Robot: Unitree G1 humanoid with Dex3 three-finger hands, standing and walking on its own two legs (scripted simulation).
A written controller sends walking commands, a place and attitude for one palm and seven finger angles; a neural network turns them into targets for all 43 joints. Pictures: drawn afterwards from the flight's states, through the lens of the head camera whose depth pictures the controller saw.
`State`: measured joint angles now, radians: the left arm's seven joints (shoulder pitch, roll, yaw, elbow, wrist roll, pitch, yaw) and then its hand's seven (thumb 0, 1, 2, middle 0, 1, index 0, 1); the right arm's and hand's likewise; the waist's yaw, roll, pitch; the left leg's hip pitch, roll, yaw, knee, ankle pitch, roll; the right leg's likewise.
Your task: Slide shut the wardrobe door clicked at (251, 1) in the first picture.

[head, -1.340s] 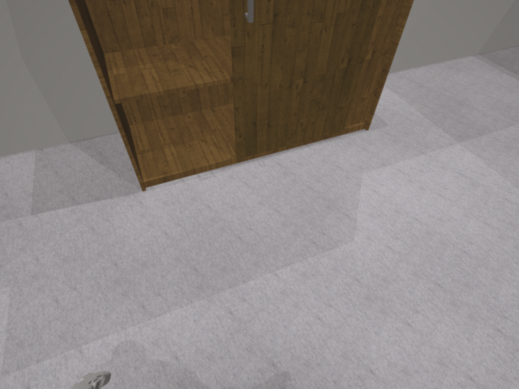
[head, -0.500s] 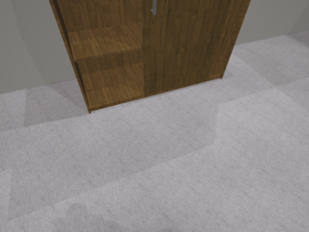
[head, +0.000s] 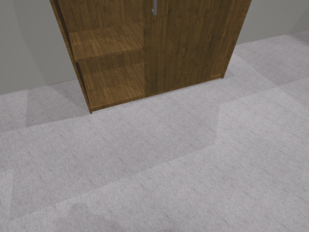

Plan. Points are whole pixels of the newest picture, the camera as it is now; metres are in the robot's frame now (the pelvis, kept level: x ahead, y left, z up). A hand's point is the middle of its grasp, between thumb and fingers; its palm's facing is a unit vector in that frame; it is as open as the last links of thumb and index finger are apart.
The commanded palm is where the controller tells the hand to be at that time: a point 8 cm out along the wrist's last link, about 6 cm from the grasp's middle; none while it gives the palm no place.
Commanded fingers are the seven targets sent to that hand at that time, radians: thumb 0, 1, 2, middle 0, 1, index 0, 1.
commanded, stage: look at it before walking up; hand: right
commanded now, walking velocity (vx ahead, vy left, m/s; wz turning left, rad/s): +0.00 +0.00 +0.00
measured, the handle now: out of the picture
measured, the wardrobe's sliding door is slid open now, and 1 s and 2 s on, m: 0.51 0.51 0.51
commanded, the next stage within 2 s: walk to a spot facing it in 0.10 s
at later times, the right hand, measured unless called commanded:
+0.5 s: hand out of the picture +0.03 -0.22 -0.19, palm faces +0.09 +0.98 -0.18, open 7.4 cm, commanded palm none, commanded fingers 0.00 -0.90 -0.90 0.20 0.30 0.20 0.30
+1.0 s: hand (220, 172) +0.37 -0.22 -0.18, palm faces +0.12 +0.98 -0.17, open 7.3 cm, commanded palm none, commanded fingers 0.00 -0.90 -0.90 0.20 0.30 0.20 0.30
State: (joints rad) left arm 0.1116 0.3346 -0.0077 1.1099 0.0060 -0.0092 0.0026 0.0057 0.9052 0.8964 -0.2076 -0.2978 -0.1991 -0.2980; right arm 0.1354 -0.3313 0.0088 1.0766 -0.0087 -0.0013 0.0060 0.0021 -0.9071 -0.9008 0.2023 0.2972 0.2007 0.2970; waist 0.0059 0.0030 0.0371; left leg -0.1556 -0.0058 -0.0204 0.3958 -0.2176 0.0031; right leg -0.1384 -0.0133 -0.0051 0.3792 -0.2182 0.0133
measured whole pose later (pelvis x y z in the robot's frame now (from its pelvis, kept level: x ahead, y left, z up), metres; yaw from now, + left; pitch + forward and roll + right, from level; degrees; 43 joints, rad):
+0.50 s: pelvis +0.05 -0.03 -0.01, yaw -5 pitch -1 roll +2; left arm 0.30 0.23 0.00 1.10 0.01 0.00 -0.01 0.01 0.91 0.90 -0.20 -0.30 -0.20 -0.30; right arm 0.32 -0.23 -0.01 1.07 -0.02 -0.01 0.01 0.00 -0.91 -0.90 0.20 0.30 0.20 0.30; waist 0.00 0.02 0.00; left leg -0.11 0.04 0.06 0.49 -0.36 -0.02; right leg -0.25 -0.03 -0.07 0.58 -0.36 -0.02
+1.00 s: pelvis +0.26 -0.03 -0.03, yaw -10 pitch -1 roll +1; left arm 0.51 0.10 0.03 1.20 0.01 -0.06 0.02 0.00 0.90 0.90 -0.21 -0.30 -0.20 -0.30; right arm 0.07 -0.17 -0.05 0.96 -0.02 -0.07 0.02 0.00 -0.91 -0.90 0.20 0.30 0.20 0.30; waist 0.06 -0.01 0.09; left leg -0.44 0.06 0.15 0.64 -0.14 0.04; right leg -0.04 -0.02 0.01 0.78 -0.51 -0.03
